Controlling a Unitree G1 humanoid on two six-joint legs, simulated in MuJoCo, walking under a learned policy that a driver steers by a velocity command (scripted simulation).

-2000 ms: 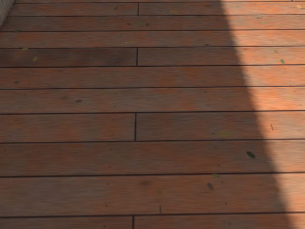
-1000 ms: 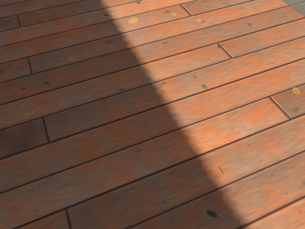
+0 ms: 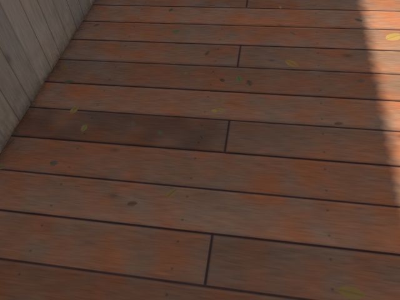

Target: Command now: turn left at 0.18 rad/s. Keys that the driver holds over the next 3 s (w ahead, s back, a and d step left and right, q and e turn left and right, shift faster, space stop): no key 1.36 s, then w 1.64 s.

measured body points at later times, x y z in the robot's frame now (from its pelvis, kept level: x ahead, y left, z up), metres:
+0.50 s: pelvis -0.01 +0.02 +0.00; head -0.01 +0.03 +0.45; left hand +0.05 +0.28 -0.14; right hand +0.06 -0.24 -0.14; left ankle -0.04 +0.12 -0.74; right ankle +0.01 -0.10 -0.74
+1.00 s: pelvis +0.00 +0.03 +0.00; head +0.00 +0.03 +0.45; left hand +0.00 +0.27 -0.16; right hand +0.00 -0.21 -0.15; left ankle -0.04 +0.12 -0.74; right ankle +0.01 -0.10 -0.74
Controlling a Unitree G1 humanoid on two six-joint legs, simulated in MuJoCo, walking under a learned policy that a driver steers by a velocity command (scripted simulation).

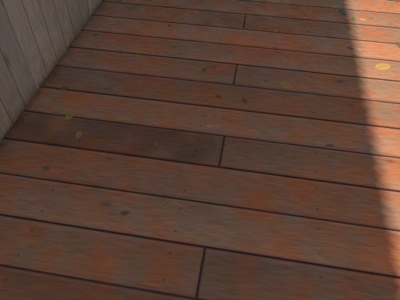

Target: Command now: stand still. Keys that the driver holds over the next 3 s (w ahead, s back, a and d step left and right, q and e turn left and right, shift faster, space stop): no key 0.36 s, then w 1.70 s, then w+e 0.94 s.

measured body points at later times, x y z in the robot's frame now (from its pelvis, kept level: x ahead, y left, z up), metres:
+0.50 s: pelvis +0.02 +0.00 -0.01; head +0.01 +0.00 +0.44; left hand +0.00 +0.23 -0.17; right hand -0.02 -0.23 -0.16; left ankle -0.03 +0.09 -0.74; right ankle +0.01 -0.12 -0.74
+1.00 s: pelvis +0.21 -0.06 -0.01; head +0.24 -0.07 +0.44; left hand +0.09 +0.15 -0.14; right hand +0.36 -0.28 -0.15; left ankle +0.35 +0.05 -0.70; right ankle +0.07 -0.12 -0.74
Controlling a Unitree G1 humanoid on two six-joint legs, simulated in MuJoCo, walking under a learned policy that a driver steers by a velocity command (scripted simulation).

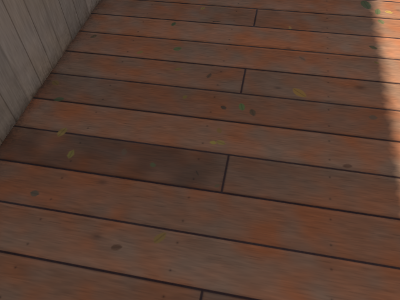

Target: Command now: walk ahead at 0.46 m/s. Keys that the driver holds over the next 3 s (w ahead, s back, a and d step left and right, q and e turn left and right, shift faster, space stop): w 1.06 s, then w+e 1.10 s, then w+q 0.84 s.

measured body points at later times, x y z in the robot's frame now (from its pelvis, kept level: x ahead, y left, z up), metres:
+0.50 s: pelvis +0.28 +0.02 +0.01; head +0.31 +0.02 +0.46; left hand +0.43 +0.24 -0.13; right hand +0.20 -0.21 -0.14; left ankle +0.21 +0.07 -0.74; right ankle +0.44 -0.13 -0.68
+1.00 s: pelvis +0.57 -0.03 +0.01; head +0.59 -0.04 +0.46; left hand +0.50 +0.21 -0.13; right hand +0.68 -0.26 -0.13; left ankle +0.69 +0.13 -0.67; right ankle +0.52 -0.08 -0.74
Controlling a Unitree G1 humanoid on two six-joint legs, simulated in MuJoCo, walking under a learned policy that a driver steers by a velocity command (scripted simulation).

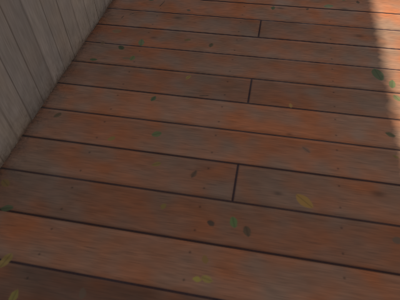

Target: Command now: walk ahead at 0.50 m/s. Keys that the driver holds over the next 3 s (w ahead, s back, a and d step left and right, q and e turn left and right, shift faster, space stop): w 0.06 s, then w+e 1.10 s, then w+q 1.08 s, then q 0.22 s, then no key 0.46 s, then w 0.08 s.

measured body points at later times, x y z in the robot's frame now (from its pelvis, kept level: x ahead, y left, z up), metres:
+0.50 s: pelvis +0.27 +0.05 +0.00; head +0.29 +0.05 +0.45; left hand +0.39 +0.28 -0.14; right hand +0.23 -0.21 -0.14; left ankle +0.26 +0.12 -0.75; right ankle +0.29 -0.11 -0.66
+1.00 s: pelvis +0.50 -0.07 -0.01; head +0.52 -0.10 +0.44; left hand +0.67 +0.15 -0.13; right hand +0.50 -0.36 -0.13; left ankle +0.60 +0.08 -0.66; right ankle +0.48 -0.10 -0.75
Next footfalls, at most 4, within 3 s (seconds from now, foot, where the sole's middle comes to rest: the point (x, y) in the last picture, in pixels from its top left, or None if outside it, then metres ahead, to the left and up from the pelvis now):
0.22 left None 0.30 0.12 -0.78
0.78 right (256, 293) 0.52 -0.12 -0.78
1.34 left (263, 200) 0.89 -0.17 -0.78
1.88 right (329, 168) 1.04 -0.46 -0.78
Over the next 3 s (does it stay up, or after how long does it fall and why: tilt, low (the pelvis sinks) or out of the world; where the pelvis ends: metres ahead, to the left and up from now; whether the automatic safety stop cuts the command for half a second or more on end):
stays up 1.28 -0.37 -0.01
